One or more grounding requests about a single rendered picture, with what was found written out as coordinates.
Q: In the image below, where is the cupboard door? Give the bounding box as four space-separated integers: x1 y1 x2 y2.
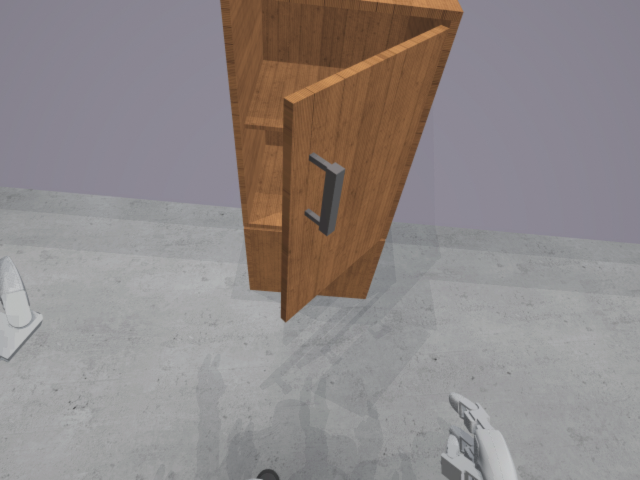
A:
281 25 450 322

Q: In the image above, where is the robot right hand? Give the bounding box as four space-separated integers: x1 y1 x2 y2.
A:
441 392 518 480

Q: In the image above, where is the handle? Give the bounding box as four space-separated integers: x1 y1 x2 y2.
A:
304 152 345 236

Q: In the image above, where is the robot left hand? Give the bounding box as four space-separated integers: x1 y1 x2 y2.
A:
0 256 43 362

